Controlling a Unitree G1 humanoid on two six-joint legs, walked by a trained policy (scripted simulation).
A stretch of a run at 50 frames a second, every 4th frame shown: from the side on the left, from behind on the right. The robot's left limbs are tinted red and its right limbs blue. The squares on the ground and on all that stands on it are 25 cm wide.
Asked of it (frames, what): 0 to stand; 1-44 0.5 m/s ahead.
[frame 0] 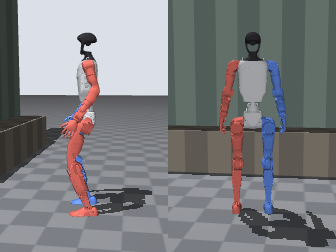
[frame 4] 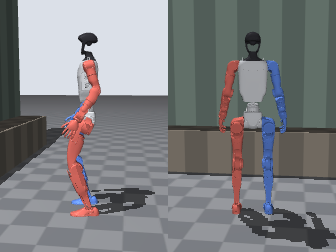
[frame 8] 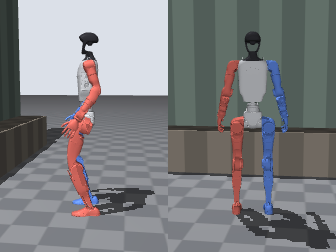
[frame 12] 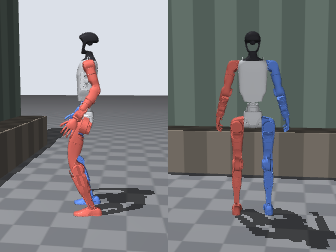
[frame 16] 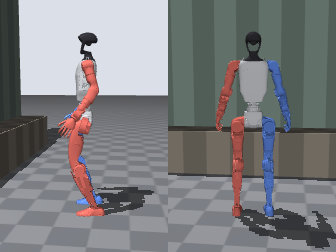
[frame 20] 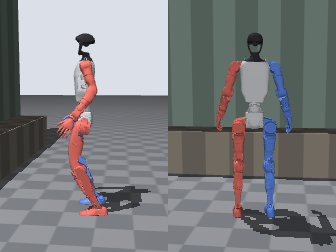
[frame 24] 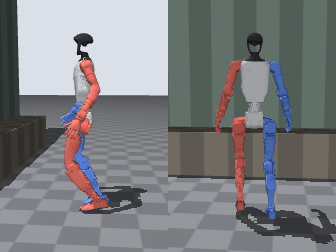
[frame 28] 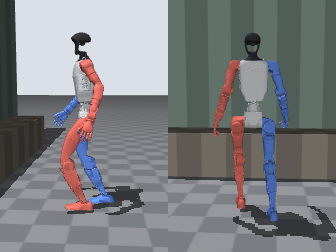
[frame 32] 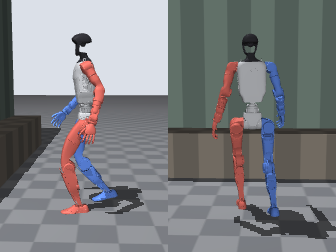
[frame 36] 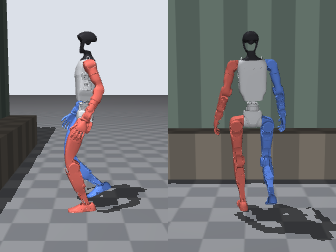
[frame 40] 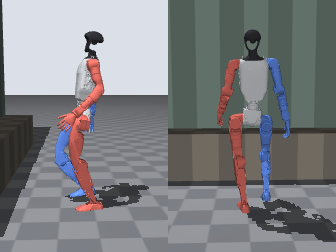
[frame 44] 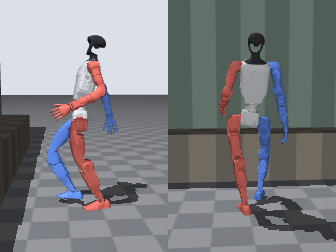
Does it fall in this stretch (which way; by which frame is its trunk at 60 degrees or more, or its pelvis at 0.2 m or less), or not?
no
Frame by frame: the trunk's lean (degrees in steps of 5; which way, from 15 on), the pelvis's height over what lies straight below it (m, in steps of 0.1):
0: 0, 0.8
4: 0, 0.8
8: 0, 0.8
12: 5, 0.8
16: 5, 0.8
20: 0, 0.8
24: 0, 0.8
28: 5, 0.8
32: 5, 0.7
36: 5, 0.8
40: 10, 0.8
44: 15 backward, 0.7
